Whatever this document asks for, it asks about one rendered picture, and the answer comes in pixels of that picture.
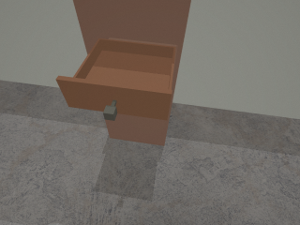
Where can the handle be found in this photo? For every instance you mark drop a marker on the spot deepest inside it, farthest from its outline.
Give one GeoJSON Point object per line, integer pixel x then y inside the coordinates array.
{"type": "Point", "coordinates": [110, 111]}

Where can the cabinet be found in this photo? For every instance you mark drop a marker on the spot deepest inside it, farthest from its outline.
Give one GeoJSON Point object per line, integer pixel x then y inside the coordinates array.
{"type": "Point", "coordinates": [158, 22]}

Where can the drawer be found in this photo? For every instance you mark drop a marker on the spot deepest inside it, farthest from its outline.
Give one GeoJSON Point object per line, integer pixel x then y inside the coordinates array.
{"type": "Point", "coordinates": [139, 76]}

